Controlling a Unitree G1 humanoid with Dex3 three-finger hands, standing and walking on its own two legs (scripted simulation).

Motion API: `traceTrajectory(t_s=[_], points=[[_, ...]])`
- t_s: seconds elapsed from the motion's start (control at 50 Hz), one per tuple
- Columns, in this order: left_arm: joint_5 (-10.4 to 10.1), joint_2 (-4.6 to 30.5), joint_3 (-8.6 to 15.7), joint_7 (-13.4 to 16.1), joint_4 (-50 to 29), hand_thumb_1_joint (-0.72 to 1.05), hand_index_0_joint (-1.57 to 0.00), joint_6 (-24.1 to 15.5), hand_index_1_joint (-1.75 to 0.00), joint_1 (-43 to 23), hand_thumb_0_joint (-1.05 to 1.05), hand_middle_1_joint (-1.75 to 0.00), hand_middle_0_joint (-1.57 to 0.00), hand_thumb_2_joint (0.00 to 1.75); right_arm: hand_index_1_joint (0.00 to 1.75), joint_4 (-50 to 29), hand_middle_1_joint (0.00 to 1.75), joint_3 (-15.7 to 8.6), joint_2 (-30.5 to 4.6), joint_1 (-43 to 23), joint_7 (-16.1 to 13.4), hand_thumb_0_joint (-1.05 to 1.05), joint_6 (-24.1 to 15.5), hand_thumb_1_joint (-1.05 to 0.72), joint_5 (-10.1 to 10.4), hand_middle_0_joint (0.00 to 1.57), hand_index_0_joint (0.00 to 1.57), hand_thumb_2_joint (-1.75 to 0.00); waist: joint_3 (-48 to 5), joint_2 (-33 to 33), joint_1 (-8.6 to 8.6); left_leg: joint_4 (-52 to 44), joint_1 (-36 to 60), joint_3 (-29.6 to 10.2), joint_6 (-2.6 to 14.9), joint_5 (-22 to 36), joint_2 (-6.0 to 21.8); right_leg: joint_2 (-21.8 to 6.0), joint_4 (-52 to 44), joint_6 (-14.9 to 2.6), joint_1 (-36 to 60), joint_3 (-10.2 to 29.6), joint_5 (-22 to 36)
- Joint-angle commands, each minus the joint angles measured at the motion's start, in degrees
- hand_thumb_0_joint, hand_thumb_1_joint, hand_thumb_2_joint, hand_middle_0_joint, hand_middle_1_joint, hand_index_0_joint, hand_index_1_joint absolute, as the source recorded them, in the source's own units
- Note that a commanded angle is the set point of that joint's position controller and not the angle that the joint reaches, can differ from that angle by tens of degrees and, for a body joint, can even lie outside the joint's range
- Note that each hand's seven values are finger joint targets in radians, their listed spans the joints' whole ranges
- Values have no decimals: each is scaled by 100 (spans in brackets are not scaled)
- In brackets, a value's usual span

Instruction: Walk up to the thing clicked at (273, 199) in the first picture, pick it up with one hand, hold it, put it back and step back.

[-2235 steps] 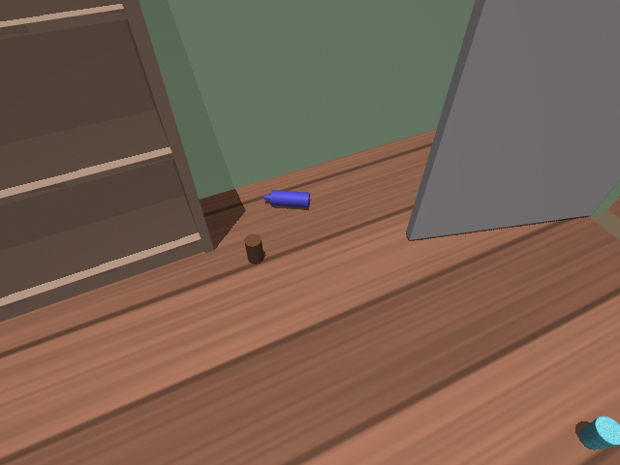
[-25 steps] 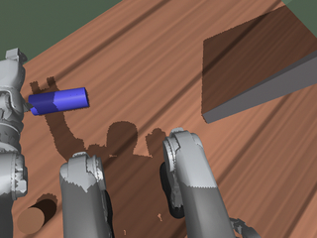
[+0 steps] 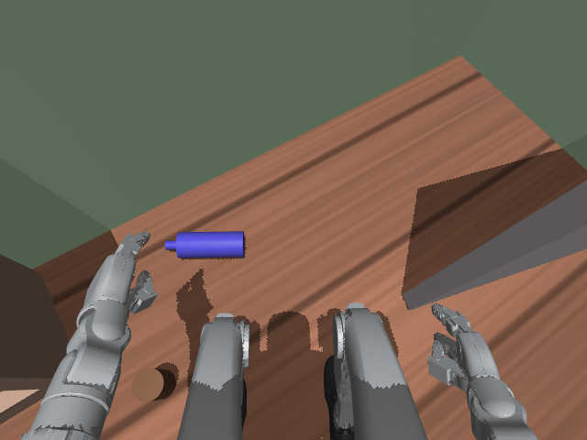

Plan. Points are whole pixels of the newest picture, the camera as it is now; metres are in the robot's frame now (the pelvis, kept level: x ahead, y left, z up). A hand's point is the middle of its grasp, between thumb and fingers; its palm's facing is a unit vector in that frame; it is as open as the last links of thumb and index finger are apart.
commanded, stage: home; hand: left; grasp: from above
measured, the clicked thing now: (205, 244) +0.54 +0.20 -0.50
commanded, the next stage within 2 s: none
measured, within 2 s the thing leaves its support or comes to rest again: neither
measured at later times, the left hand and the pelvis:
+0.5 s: hand (109, 311) +0.25 +0.17 +0.11, palm faces +0.09 -0.97 -0.21, open 7.4 cm; pelvis +0.07 -0.01 +0.17, yaw +1 degrees
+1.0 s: hand (81, 335) +0.23 +0.18 +0.14, palm faces +0.09 -0.98 -0.19, open 7.4 cm; pelvis +0.08 +0.00 +0.18, yaw +2 degrees
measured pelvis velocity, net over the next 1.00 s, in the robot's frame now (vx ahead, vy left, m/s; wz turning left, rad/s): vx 0.08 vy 0.00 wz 0.03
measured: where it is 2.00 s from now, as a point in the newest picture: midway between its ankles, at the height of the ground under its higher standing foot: (286, 428)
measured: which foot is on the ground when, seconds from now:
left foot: down 0.00-1.00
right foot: down 0.00-1.00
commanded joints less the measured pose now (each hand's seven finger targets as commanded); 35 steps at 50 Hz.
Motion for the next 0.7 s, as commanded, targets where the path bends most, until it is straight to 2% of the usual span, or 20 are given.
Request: traceTrajectory(t_s=[0.0, 0.04, 0.06, 0.12, 0.14, 0.16, 0.22, 0.28, 0.3, 0.32, 0.36, 0.42, 0.52, 0.54, 0.6, 0.62, 0.68], points=[[-797, 660, 248, 110, -1800, 90, -20, 181, -30, -436, 0, -30, -20, 90, 30, -678, 30, -232, -795, 264, -281, 0, -363, -90, 58, 20, 20, -90, -2299, 293, -248, -2436, 2354, 116, 253, -580, -5, 198, -2132, -273, 2454, -2, -451], [-1088, 601, 284, 141, -2000, 90, -20, 294, -30, -243, 0, -30, -20, 90, 30, -712, 30, -170, -685, 248, -367, 0, -462, -90, 69, 20, 20, -90, -2084, 204, -286, -2589, 2432, 188, 277, -465, -11, 188, -2441, -251, 2844, 93, -439], [-1170, 567, 342, 162, -2006, 90, -20, 345, -30, -14, 0, -30, -20, 90, 30, -713, 30, -147, -661, 262, -410, 0, -511, -90, 83, 20, 20, -90, -1985, 167, -268, -2706, 2596, 175, 269, -374, 6, 191, -2546, -254, 2975, 93, -372], [-1392, 439, 435, 207, -2146, 90, -20, 468, -30, 549, 0, -30, -20, 90, 30, -732, 30, -86, -541, 391, -528, 0, -618, -90, 102, 20, 20, -90, -1635, 144, -254, -3118, 2986, 128, 263, -88, 16, 203, -2972, -259, 3426, 106, -119], [-1462, 358, 485, 212, -2186, 90, -20, 521, -30, 711, 0, -30, -20, 90, 30, -743, 30, -54, -525, 472, -562, 0, -639, -90, 104, 20, 20, -90, -1648, 144, -239, -3262, 3215, 98, 254, 93, 22, 187, -3058, -259, 3597, 95, 55], [-1540, 354, 528, 210, -2266, 90, -20, 595, -30, 914, 0, -30, -20, 90, 30, -772, 30, -21, -500, 486, -600, 0, -659, -90, 111, 20, 20, -90, -1664, 183, -149, -3430, 3406, 62, 240, 220, 31, 195, -3168, -260, 3794, 83, 160], [-1814, 92, 590, 186, -2534, 90, -20, 806, -30, 1398, 0, -30, -20, 90, 30, -828, 30, 39, -421, 604, -742, 0, -733, -90, 114, 20, 20, -90, -1548, 104, -144, -3731, 3838, 133, 237, 630, 25, 202, -3605, -245, 4357, 80, 505], [-2019, -15, 706, 151, -2827, 90, -20, 1004, -30, 1998, 0, -30, -20, 90, 30, -864, 30, 63, -405, 750, -887, 0, -823, -90, 120, 20, 20, -90, -1445, 177, -46, -4071, 4383, 168, 200, 1132, 29, 219, -3952, -248, 4847, 47, 914], [-2060, -94, 616, 126, -2950, 90, -20, 1066, -30, 2211, 0, -30, -20, 90, 30, -908, 30, 73, -380, 808, -925, 0, -849, -90, 115, 20, 20, -90, -1399, 149, -72, -4137, 4520, 209, 204, 1329, 14, 239, -4098, -237, 5036, 30, 1084], [-2107, -116, 658, 113, -3101, 90, -20, 1110, -30, 2302, 0, -30, -20, 90, 30, -925, 30, 64, -395, 865, -951, 0, -878, -90, 106, 20, 20, -90, -1365, 127, -79, -4248, 4699, 211, 191, 1518, 26, 242, -4189, -235, 5184, 16, 1249], [-2183, -150, 688, 79, -3316, 90, -20, 1215, -30, 2661, 0, -30, -20, 90, 30, -971, 30, 74, -390, 957, -1005, 0, -931, -90, 80, 20, 20, -90, -1181, 143, 4, -4472, 4980, 242, 175, 1796, 24, 254, -4405, -222, 5455, -37, 1487], [-2233, -255, 582, 10, -3676, 90, -20, 1311, -30, 3023, 0, -30, -20, 90, 30, -1016, 30, 71, -356, 1048, -1071, 0, -1017, -90, 52, 20, 20, -90, -906, 173, -4, -4789, 5345, 243, 154, 2071, 46, 282, -4711, -211, 5718, -106, 1704], [-2190, -254, 575, -107, -3993, 90, -20, 1375, -30, 3570, 0, -30, -20, 90, 30, -1108, 30, 31, -357, 1085, -1147, 0, -1180, -90, 0, 20, 20, -90, -545, 49, 19, -5094, 5629, 225, 167, 2239, 56, 322, -4990, -212, 5916, -190, 1790], [-2181, -292, 499, -146, -4010, 90, -20, 1377, -30, 3589, 0, -30, -20, 90, 30, -1097, 30, 27, -364, 1068, -1143, 0, -1210, -90, -11, 20, 20, -90, -429, 32, -2, -5182, 5654, 190, 156, 2283, 72, 332, -5008, -220, 5904, -226, 1785], [-2172, -279, 518, -233, -4060, 90, -20, 1406, -30, 3708, 0, -30, -20, 90, 30, -1122, 30, -3, -397, 1042, -1139, 0, -1288, -90, -37, 20, 20, -90, -190, 50, 43, -5333, 5710, 201, 171, 2086, 78, 336, -5125, -200, 5899, -283, 1606], [-2176, -295, 487, -258, -4121, 90, -20, 1402, -30, 3658, 0, -30, -20, 90, 30, -1146, 30, -16, -413, 1020, -1142, 0, -1323, -90, -48, 20, 20, -90, -148, 2, -5, -5374, 5692, 210, 175, 1984, 74, 342, -5145, -196, 5877, -300, 1511], [-2158, -270, 508, -325, -4008, 90, -20, 1385, -30, 3593, 0, -30, -20, 90, 30, -1106, 30, -18, -431, 952, -1136, 0, -1421, -90, -69, 20, 20, -90, -24, -87, 6, -5394, 5717, 227, 176, 1928, 81, 340, -5152, -181, 5866, -340, 1426]])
